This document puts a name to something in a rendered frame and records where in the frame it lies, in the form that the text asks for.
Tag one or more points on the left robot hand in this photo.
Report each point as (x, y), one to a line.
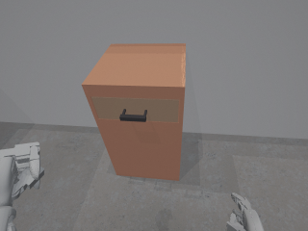
(25, 159)

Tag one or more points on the left robot forearm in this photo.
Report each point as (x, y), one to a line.
(7, 215)

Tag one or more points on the cabinet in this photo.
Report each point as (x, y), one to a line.
(150, 149)

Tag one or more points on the drawer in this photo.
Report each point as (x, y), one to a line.
(158, 109)

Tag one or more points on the handle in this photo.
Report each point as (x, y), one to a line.
(137, 118)

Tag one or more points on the right robot hand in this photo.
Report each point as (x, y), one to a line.
(248, 220)

